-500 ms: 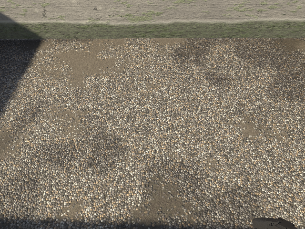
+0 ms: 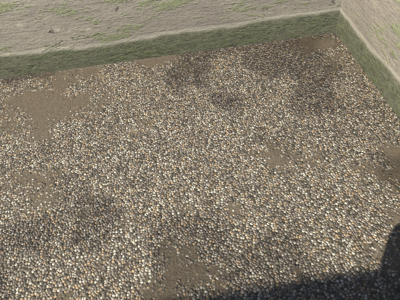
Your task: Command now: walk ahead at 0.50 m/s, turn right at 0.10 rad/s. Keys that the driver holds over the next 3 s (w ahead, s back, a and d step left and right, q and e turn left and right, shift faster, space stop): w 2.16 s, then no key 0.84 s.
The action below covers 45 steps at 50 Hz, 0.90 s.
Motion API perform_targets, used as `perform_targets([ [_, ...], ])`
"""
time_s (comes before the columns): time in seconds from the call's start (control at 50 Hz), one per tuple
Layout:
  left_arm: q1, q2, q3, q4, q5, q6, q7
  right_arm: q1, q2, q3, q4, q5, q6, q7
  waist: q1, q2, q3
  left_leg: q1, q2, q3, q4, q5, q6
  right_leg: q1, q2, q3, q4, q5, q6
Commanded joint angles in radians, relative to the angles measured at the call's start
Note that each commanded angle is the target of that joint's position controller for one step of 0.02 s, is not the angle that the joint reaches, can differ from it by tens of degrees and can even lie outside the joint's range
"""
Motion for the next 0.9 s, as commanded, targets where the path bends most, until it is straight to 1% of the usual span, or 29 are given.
perform_targets([
  [0.02,-0.177,0.097,0.016,-0.111,0.001,-0.054,-0.004,-0.025,-0.038,-0.008,-0.083,-0.014,0.000,-0.009,-0.073,-0.136,-0.121,0.055,0.003,-0.066,-0.009,0.110,-0.014,0.023,-0.208,0.294,-0.376,0.146,-0.099],
  [0.04,-0.185,0.089,0.011,-0.107,-0.001,-0.062,-0.012,-0.031,-0.025,0.002,-0.084,-0.014,0.010,-0.008,-0.079,-0.123,-0.118,0.102,0.008,-0.063,-0.126,0.103,-0.008,0.028,-0.185,0.250,-0.370,0.162,-0.081],
  [0.06,-0.172,0.092,0.011,-0.100,0.002,-0.066,-0.020,-0.052,-0.014,0.013,-0.087,-0.013,0.015,-0.005,-0.063,-0.117,-0.111,0.141,0.005,-0.053,-0.247,0.077,0.002,0.050,-0.175,0.229,-0.366,0.155,-0.076],
  [0.08,-0.132,0.114,0.017,-0.084,0.006,-0.062,-0.026,-0.067,-0.013,0.020,-0.084,-0.008,0.018,0.001,-0.038,-0.136,-0.115,0.171,-0.012,-0.033,-0.321,0.007,0.016,0.091,-0.174,0.246,-0.375,0.086,-0.084],
  [0.1,-0.113,0.122,0.019,-0.077,0.005,-0.049,-0.023,-0.076,-0.017,0.023,-0.082,-0.012,0.020,0.012,-0.021,-0.129,-0.112,0.203,-0.024,-0.023,-0.376,-0.021,0.035,0.115,-0.181,0.277,-0.390,-0.020,-0.089],
  [0.12,-0.113,0.125,0.021,-0.078,0.000,-0.035,-0.021,-0.075,-0.008,0.028,-0.080,-0.008,0.018,0.018,-0.018,-0.117,-0.099,0.243,-0.025,-0.012,-0.452,0.026,0.054,0.114,-0.186,0.300,-0.399,-0.117,-0.086],
  [0.14,-0.123,0.126,0.022,-0.079,-0.012,-0.022,-0.020,-0.050,0.020,0.037,-0.069,-0.008,0.014,0.022,-0.033,-0.095,-0.086,0.324,-0.027,0.009,-0.556,0.118,0.075,0.079,-0.179,0.305,-0.398,-0.198,-0.069],
  [0.16,-0.124,0.123,0.022,-0.078,-0.022,-0.013,-0.019,-0.023,0.045,0.046,-0.061,-0.017,0.010,0.025,-0.038,-0.078,-0.075,0.407,-0.026,0.017,-0.611,0.146,0.097,0.033,-0.165,0.305,-0.393,-0.244,-0.041],
  [0.18,-0.137,0.103,0.017,-0.084,-0.027,-0.012,-0.018,0.005,0.051,0.052,-0.060,-0.031,0.004,0.026,-0.041,-0.039,-0.072,0.491,0.022,-0.036,-0.599,0.125,0.121,-0.037,-0.137,0.282,-0.334,-0.239,-0.016],
  [0.2,-0.153,0.060,0.007,-0.107,-0.024,-0.017,-0.031,0.000,-0.007,0.037,-0.055,-0.011,-0.006,0.018,-0.033,0.094,-0.040,0.455,0.083,-0.176,-0.664,0.011,0.157,-0.087,-0.037,0.126,-0.207,-0.145,0.025],
  [0.22,-0.188,0.082,0.011,-0.127,-0.011,-0.026,-0.036,-0.004,-0.068,0.021,-0.067,0.006,-0.014,0.018,-0.049,0.188,0.011,0.369,0.174,-0.349,-0.789,-0.066,0.187,-0.102,0.004,0.048,-0.130,-0.088,0.049],
  [0.24,-0.205,0.110,0.019,-0.126,-0.008,-0.037,-0.038,-0.041,-0.072,0.022,-0.090,0.010,-0.019,0.018,-0.041,0.177,0.056,0.337,0.206,-0.406,-0.830,-0.042,0.196,-0.103,-0.011,0.037,-0.141,-0.051,0.057],
  [0.26,-0.194,0.103,0.015,-0.112,0.001,-0.045,-0.042,-0.088,-0.061,0.033,-0.110,0.010,-0.028,0.010,-0.010,0.112,0.069,0.282,0.195,-0.353,-0.811,0.113,0.192,-0.017,-0.020,0.034,-0.178,0.018,0.063],
  [0.3,-0.151,0.077,0.008,-0.089,0.021,-0.051,-0.048,-0.107,-0.049,0.041,-0.112,0.010,-0.035,0.003,0.018,0.075,-0.009,0.292,0.123,-0.243,-0.743,0.262,0.162,0.133,-0.013,0.026,-0.198,0.053,0.052],
  [0.32,-0.144,0.071,0.006,-0.077,0.023,-0.050,-0.047,-0.097,-0.041,0.043,-0.111,0.007,-0.035,0.002,0.013,0.056,-0.040,0.315,0.100,-0.207,-0.713,0.300,0.153,0.171,-0.011,0.033,-0.196,0.064,0.041],
  [0.38,-0.178,0.070,0.000,-0.066,0.010,-0.047,-0.036,-0.062,-0.021,0.046,-0.111,0.005,-0.025,0.011,-0.003,-0.036,-0.070,0.345,0.062,-0.140,-0.658,0.270,0.135,0.210,-0.026,0.064,-0.200,0.116,0.019],
  [0.4,-0.183,0.073,-0.001,-0.064,0.007,-0.045,-0.034,-0.056,-0.018,0.047,-0.114,0.003,-0.022,0.012,-0.009,-0.056,-0.065,0.344,0.053,-0.123,-0.646,0.253,0.131,0.210,-0.031,0.074,-0.197,0.130,0.014],
  [0.42,-0.210,0.047,-0.010,-0.079,0.000,-0.042,-0.037,-0.065,-0.015,0.050,-0.121,-0.005,-0.018,0.011,-0.005,-0.067,-0.062,0.327,0.050,-0.105,-0.639,0.253,0.115,0.229,-0.036,0.085,-0.200,0.166,0.011],
  [0.44,-0.212,0.054,-0.010,-0.077,-0.002,-0.040,-0.038,-0.061,-0.013,0.051,-0.124,-0.007,-0.016,0.012,-0.010,-0.077,-0.060,0.323,0.043,-0.094,-0.634,0.240,0.108,0.234,-0.040,0.094,-0.196,0.179,0.007],
  [0.48,-0.203,0.070,-0.007,-0.073,-0.003,-0.037,-0.037,-0.061,-0.015,0.052,-0.129,-0.009,-0.015,0.011,-0.010,-0.077,-0.054,0.330,0.036,-0.080,-0.620,0.245,0.104,0.231,-0.045,0.106,-0.191,0.205,0.001],
  [0.5,-0.197,0.079,-0.005,-0.074,0.000,-0.032,-0.036,-0.035,-0.021,0.054,-0.121,-0.014,-0.020,0.017,-0.013,-0.072,-0.060,0.344,0.033,-0.077,-0.608,0.246,0.110,0.216,-0.054,0.110,-0.185,0.191,-0.009],
  [0.58,-0.182,0.089,-0.004,-0.073,-0.003,-0.027,-0.034,-0.046,-0.017,0.056,-0.121,-0.013,-0.026,0.018,-0.007,-0.051,-0.047,0.372,0.031,-0.067,-0.578,0.301,0.118,0.184,-0.055,0.117,-0.178,0.221,-0.013],
  [0.62,-0.183,0.089,-0.003,-0.075,0.001,-0.020,-0.032,-0.044,-0.021,0.055,-0.114,-0.009,-0.034,0.015,-0.007,-0.030,-0.053,0.383,0.032,-0.067,-0.568,0.344,0.113,0.188,-0.054,0.117,-0.159,0.273,-0.012],
  [0.64,-0.178,0.080,0.000,-0.075,0.004,-0.011,-0.023,-0.021,-0.035,0.048,-0.091,-0.004,-0.035,0.002,-0.001,-0.009,-0.069,0.423,0.035,-0.078,-0.552,0.406,0.119,0.180,-0.056,0.101,-0.139,0.313,-0.025],
  [0.68,-0.162,0.081,0.000,-0.069,0.004,-0.005,-0.017,-0.029,-0.031,0.047,-0.089,-0.002,-0.032,-0.006,0.005,-0.012,-0.072,0.450,0.041,-0.081,-0.533,0.464,0.129,0.161,-0.050,0.088,-0.129,0.335,-0.021],
  [0.74,-0.165,0.075,0.001,-0.068,0.002,-0.002,-0.014,-0.043,-0.025,0.046,-0.087,-0.001,-0.025,-0.009,0.008,-0.019,-0.069,0.444,0.039,-0.076,-0.520,0.485,0.127,0.162,-0.050,0.084,-0.121,0.368,-0.020],
  [0.76,-0.165,0.074,0.001,-0.068,0.002,-0.001,-0.014,-0.044,-0.026,0.046,-0.085,-0.002,-0.024,-0.010,0.009,-0.022,-0.071,0.442,0.038,-0.074,-0.515,0.486,0.125,0.165,-0.051,0.085,-0.119,0.382,-0.022],
  [0.78,-0.163,0.062,-0.006,-0.064,0.011,0.001,-0.013,-0.048,-0.020,0.047,-0.086,-0.006,-0.020,-0.008,0.007,-0.029,-0.078,0.444,0.037,-0.076,-0.511,0.485,0.122,0.171,-0.053,0.087,-0.125,0.407,-0.025],
  [0.9,-0.166,0.064,-0.006,-0.058,0.006,0.006,-0.010,-0.053,-0.017,0.046,-0.078,-0.009,-0.015,-0.008,0.007,-0.043,-0.081,0.434,0.026,-0.068,-0.507,0.434,0.109,0.181,-0.061,0.099,-0.136,0.430,-0.033],
])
